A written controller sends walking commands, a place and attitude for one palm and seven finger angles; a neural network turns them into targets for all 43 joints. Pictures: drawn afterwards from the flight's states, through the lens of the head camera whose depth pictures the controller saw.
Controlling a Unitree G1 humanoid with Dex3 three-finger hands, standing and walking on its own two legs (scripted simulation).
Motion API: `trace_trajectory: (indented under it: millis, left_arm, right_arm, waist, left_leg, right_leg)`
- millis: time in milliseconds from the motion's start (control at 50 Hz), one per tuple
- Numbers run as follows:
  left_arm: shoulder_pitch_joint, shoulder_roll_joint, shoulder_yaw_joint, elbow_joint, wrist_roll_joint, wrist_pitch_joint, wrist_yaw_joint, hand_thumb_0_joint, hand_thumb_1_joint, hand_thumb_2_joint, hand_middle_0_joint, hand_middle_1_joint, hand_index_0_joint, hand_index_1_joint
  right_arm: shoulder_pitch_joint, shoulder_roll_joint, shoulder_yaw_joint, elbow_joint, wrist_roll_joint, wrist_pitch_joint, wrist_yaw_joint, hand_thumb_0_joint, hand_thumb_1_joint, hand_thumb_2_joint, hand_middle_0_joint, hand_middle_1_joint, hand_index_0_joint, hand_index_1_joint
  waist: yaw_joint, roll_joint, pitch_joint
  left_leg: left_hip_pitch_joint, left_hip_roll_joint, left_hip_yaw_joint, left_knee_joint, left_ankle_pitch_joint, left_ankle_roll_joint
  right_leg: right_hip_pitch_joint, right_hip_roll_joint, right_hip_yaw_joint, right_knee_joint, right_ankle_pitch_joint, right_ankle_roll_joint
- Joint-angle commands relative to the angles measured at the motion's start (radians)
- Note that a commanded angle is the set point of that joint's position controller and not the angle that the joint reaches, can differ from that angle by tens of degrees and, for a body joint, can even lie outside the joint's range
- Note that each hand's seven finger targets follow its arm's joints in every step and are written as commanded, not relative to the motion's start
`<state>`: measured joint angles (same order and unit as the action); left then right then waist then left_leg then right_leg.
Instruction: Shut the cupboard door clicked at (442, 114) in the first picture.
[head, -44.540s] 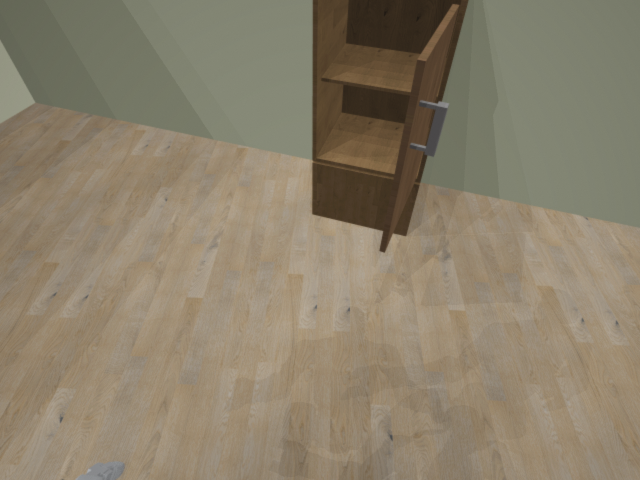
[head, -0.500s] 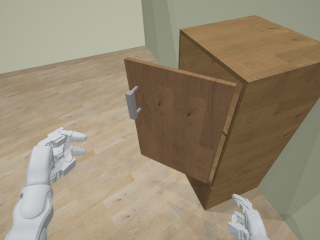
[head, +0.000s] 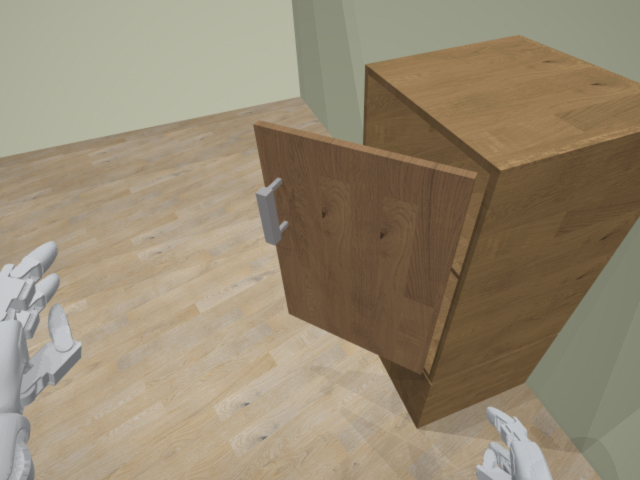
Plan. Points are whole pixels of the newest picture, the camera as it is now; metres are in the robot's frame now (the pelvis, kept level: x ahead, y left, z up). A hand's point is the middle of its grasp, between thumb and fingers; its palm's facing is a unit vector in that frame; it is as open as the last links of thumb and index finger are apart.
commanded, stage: draw the hand back to the body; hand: left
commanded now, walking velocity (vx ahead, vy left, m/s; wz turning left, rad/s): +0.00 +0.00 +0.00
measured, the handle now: (275, 211) +0.61 +0.18 -0.02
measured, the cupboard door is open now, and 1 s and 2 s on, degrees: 40 40 40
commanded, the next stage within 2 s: step back with the hand held close in 0.14 s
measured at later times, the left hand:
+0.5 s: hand (70, 340) +0.19 +0.27 +0.15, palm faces +0.38 -0.78 -0.49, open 7.4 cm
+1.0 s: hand out of the picture +0.11 +0.30 +0.16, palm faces +0.44 -0.75 -0.49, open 7.4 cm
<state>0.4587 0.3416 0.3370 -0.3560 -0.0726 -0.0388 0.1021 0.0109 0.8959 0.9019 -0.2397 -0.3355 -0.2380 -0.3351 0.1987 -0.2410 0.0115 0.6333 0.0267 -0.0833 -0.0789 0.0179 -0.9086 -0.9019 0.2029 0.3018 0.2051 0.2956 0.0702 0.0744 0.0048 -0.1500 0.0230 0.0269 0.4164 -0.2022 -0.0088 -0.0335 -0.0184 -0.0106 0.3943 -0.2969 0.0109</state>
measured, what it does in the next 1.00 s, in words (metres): shifts its weight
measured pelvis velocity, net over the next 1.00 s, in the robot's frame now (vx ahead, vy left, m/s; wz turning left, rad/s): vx -0.09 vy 0.02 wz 0.02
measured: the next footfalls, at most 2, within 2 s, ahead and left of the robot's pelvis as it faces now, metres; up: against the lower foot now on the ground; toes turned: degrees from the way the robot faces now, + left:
right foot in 1.46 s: -0.16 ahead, -0.10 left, +0.00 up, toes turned +7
left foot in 1.62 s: -0.09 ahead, +0.14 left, +0.00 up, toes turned +5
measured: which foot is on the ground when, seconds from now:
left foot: down 0.00-1.00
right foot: down 0.00-1.00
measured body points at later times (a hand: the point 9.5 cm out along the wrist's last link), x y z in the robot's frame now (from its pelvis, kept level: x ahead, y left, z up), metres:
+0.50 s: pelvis -0.01 +0.01 +0.00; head +0.00 -0.01 +0.45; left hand +0.17 +0.31 +0.18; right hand +0.17 -0.23 -0.09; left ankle +0.02 +0.13 -0.74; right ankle -0.05 -0.12 -0.74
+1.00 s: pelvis -0.09 +0.02 -0.02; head -0.08 +0.04 +0.43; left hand +0.08 +0.34 +0.18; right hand +0.09 -0.21 -0.09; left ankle +0.02 +0.13 -0.74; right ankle -0.05 -0.12 -0.74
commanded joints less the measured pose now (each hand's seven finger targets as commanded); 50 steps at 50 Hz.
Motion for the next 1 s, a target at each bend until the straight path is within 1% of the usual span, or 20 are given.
trace_trajectory:
  millis: [0,200,220,240,260,300,380,440,540,560,640,660,720,740,760,820,840,860,900,980]
  left_arm:
    - [-0.106,0.224,0.134,-0.245,-0.003,-0.081,0.016,0.0,0.9,0.9,-0.2,-0.3,-0.2,-0.3]
    - [-0.079,0.203,0.127,-0.225,-0.009,-0.079,0.007,0.0,0.9,0.9,-0.2,-0.3,-0.2,-0.3]
    - [-0.081,0.205,0.128,-0.222,-0.009,-0.078,0.008,0.0,0.9,0.9,-0.2,-0.3,-0.2,-0.3]
    - [-0.076,0.215,0.136,-0.22,-0.008,-0.078,0.008,0.0,0.9,0.9,-0.2,-0.3,-0.2,-0.3]
    - [-0.151,0.301,0.208,-0.278,-0.006,-0.114,0.011,0.0,0.9,0.9,-0.2,-0.3,-0.2,-0.3]
    - [-0.054,0.24,0.155,-0.204,-0.004,-0.136,0.006,0.0,0.9,0.9,-0.2,-0.3,-0.2,-0.3]
    - [0.007,0.248,0.167,-0.228,-0.006,-0.164,0.011,0.0,0.9,0.9,-0.2,-0.3,-0.2,-0.3]
    - [0.026,0.288,0.2,-0.243,-0.011,-0.163,0.018,0.0,0.9,0.9,-0.2,-0.3,-0.2,-0.3]
    - [0.054,0.312,0.222,-0.254,-0.016,-0.157,0.032,0.0,0.9,0.9,-0.2,-0.3,-0.2,-0.3]
    - [0.071,0.285,0.202,-0.25,-0.018,-0.158,0.033,0.0,0.9,0.9,-0.2,-0.3,-0.2,-0.3]
    - [0.08,0.313,0.225,-0.278,-0.016,-0.169,0.043,0.0,0.9,0.9,-0.2,-0.3,-0.2,-0.3]
    - [0.09,0.288,0.203,-0.28,-0.017,-0.174,0.044,0.0,0.9,0.9,-0.2,-0.3,-0.2,-0.3]
    - [0.082,0.288,0.211,-0.293,-0.008,-0.196,0.051,0.0,0.9,0.9,-0.2,-0.3,-0.2,-0.3]
    - [0.081,0.32,0.245,-0.291,-0.003,-0.204,0.053,0.0,0.9,0.9,-0.2,-0.3,-0.2,-0.3]
    - [0.086,0.287,0.223,-0.29,-0.003,-0.212,0.052,0.0,0.9,0.9,-0.2,-0.3,-0.2,-0.3]
    - [0.064,0.282,0.225,-0.306,0.007,-0.238,0.055,0.0,0.9,0.9,-0.2,-0.3,-0.2,-0.3]
    - [0.059,0.313,0.255,-0.317,0.014,-0.248,0.057,0.0,0.9,0.9,-0.2,-0.3,-0.2,-0.3]
    - [0.062,0.274,0.227,-0.316,0.012,-0.254,0.056,0.0,0.9,0.9,-0.2,-0.3,-0.2,-0.3]
    - [0.041,0.273,0.232,-0.325,0.02,-0.267,0.057,0.0,0.9,0.9,-0.2,-0.3,-0.2,-0.3]
    - [0.006,0.266,0.231,-0.317,0.031,-0.282,0.059,0.0,0.9,0.9,-0.2,-0.3,-0.2,-0.3]
  right_arm:
    - [-0.147,-0.083,-0.026,-0.177,-0.007,-0.065,-0.013,0.0,-0.9,-0.9,0.2,0.3,0.2,0.3]
    - [-0.14,-0.082,-0.027,-0.179,-0.006,-0.061,-0.006,0.0,-0.9,-0.9,0.2,0.3,0.2,0.3]
    - [-0.141,-0.083,-0.028,-0.181,-0.007,-0.061,-0.008,0.0,-0.9,-0.9,0.2,0.3,0.2,0.3]
    - [-0.141,-0.088,-0.03,-0.179,-0.007,-0.061,-0.009,0.0,-0.9,-0.9,0.2,0.3,0.2,0.3]
    - [-0.152,-0.11,-0.035,-0.198,-0.01,-0.038,-0.005,0.0,-0.9,-0.9,0.2,0.3,0.2,0.3]
    - [-0.15,-0.096,-0.038,-0.18,-0.014,-0.011,-0.006,0.0,-0.9,-0.9,0.2,0.3,0.2,0.3]
    - [-0.134,-0.102,-0.053,-0.191,-0.013,0.024,-0.009,0.0,-0.9,-0.9,0.2,0.3,0.2,0.3]
    - [-0.132,-0.11,-0.06,-0.204,-0.012,0.046,-0.017,0.0,-0.9,-0.9,0.2,0.3,0.2,0.3]
    - [-0.126,-0.117,-0.068,-0.224,-0.01,0.073,-0.023,0.0,-0.9,-0.9,0.2,0.3,0.2,0.3]
    - [-0.122,-0.108,-0.065,-0.229,-0.006,0.076,-0.023,0.0,-0.9,-0.9,0.2,0.3,0.2,0.3]
    - [-0.115,-0.125,-0.071,-0.232,-0.008,0.073,-0.023,0.0,-0.9,-0.9,0.2,0.3,0.2,0.3]
    - [-0.112,-0.117,-0.066,-0.238,-0.006,0.072,-0.022,0.0,-0.9,-0.9,0.2,0.3,0.2,0.3]
    - [-0.103,-0.127,-0.067,-0.241,-0.006,0.056,-0.024,0.0,-0.9,-0.9,0.2,0.3,0.2,0.3]
    - [-0.109,-0.135,-0.07,-0.24,-0.009,0.049,-0.027,0.0,-0.9,-0.9,0.2,0.3,0.2,0.3]
    - [-0.103,-0.125,-0.065,-0.242,-0.006,0.043,-0.027,0.0,-0.9,-0.9,0.2,0.3,0.2,0.3]
    - [-0.09,-0.135,-0.067,-0.239,-0.007,0.017,-0.025,0.0,-0.9,-0.9,0.2,0.3,0.2,0.3]
    - [-0.092,-0.142,-0.071,-0.234,-0.011,0.004,-0.027,0.0,-0.9,-0.9,0.2,0.3,0.2,0.3]
    - [-0.086,-0.132,-0.066,-0.233,-0.009,-0.006,-0.026,0.0,-0.9,-0.9,0.2,0.3,0.2,0.3]
    - [-0.082,-0.139,-0.067,-0.225,-0.012,-0.027,-0.026,0.0,-0.9,-0.9,0.2,0.3,0.2,0.3]
    - [-0.074,-0.139,-0.069,-0.209,-0.016,-0.059,-0.023,0.0,-0.9,-0.9,0.2,0.3,0.2,0.3]
  waist:
    - [-0.006,-0.006,-0.081]
    - [-0.011,0.002,-0.048]
    - [-0.011,-0.023,-0.046]
    - [-0.009,-0.027,-0.047]
    - [-0.048,-0.044,-0.004]
    - [-0.053,-0.072,-0.034]
    - [-0.056,-0.021,-0.136]
    - [-0.054,-0.038,-0.175]
    - [-0.054,-0.036,-0.186]
    - [-0.058,-0.042,-0.19]
    - [-0.058,-0.009,-0.18]
    - [-0.062,0.002,-0.171]
    - [-0.067,0.035,-0.136]
    - [-0.062,0.044,-0.128]
    - [-0.065,0.042,-0.122]
    - [-0.068,0.068,-0.108]
    - [-0.064,0.085,-0.113]
    - [-0.066,0.083,-0.11]
    - [-0.064,0.115,-0.102]
    - [-0.064,0.102,-0.081]
  left_leg:
    - [0.118,-0.022,0.028,-0.029,0.176,0.045]
    - [0.113,-0.014,0.035,-0.039,0.168,0.038]
    - [0.112,-0.013,0.033,-0.041,0.169,0.039]
    - [0.114,-0.013,0.032,-0.041,0.172,0.039]
    - [0.048,0.004,0.027,0.022,0.114,0.052]
    - [0.035,-0.003,0.025,0.053,0.109,0.051]
    - [0.056,0.012,0.026,0.036,0.271,0.049]
    - [0.06,0.022,0.016,0.031,0.39,0.046]
    - [0.021,0.032,0.014,0.011,0.385,0.046]
    - [0.007,0.035,0.013,0.006,0.372,0.045]
    - [-0.069,0.041,-0.001,-0.023,0.256,0.047]
    - [-0.1,0.046,-0.012,-0.038,0.212,0.049]
    - [-0.229,0.06,-0.039,-0.089,-0.006,0.063]
    - [-0.28,0.065,-0.051,-0.108,-0.083,0.071]
    - [-0.322,0.068,-0.056,-0.113,-0.128,0.074]
    - [-0.433,0.084,-0.082,-0.136,-0.304,0.084]
    - [-0.461,0.095,-0.101,-0.153,-0.349,0.091]
    - [-0.484,0.103,-0.109,-0.158,-0.367,0.093]
    - [-0.557,0.128,-0.132,-0.174,-0.449,0.105]
    - [-0.629,0.14,-0.134,-0.139,-0.531,0.11]
  right_leg:
    - [-0.11,0.027,-0.023,-0.073,0.257,-0.004]
    - [-0.122,0.033,-0.023,-0.088,0.244,-0.002]
    - [-0.126,0.036,-0.026,-0.089,0.244,-0.001]
    - [-0.119,0.035,-0.024,-0.092,0.249,-0.002]
    - [-0.217,-0.024,0.028,-0.14,0.282,0.001]
    - [-0.23,-0.053,0.04,-0.134,0.321,-0.005]
    - [-0.178,-0.038,0.007,-0.053,0.426,0.003]
    - [-0.153,-0.021,-0.011,-0.02,0.483,0.014]
    - [-0.141,-0.002,-0.016,-0.004,0.45,0.02]
    - [-0.131,-0.001,-0.017,0.003,0.441,0.021]
    - [-0.115,0.016,-0.012,0.008,0.358,0.024]
    - [-0.107,0.02,-0.016,0.019,0.321,0.024]
    - [-0.06,0.042,-0.014,0.052,0.245,0.027]
    - [-0.029,0.051,-0.01,0.063,0.237,0.029]
    - [-0.012,0.049,-0.009,0.081,0.235,0.028]
    - [0.024,0.062,-0.004,0.125,0.183,0.029]
    - [0.043,0.074,-0.004,0.145,0.169,0.03]
    - [0.045,0.074,-0.006,0.17,0.159,0.029]
    - [0.073,0.085,0.0,0.222,0.139,0.029]
    - [0.061,0.089,0.031,0.253,0.062,0.025]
